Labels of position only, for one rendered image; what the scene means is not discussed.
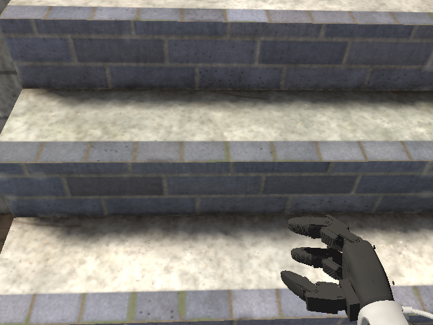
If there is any robot right forearm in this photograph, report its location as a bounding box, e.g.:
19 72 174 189
357 300 415 325

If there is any robot right hand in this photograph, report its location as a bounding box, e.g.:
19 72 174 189
280 215 394 322

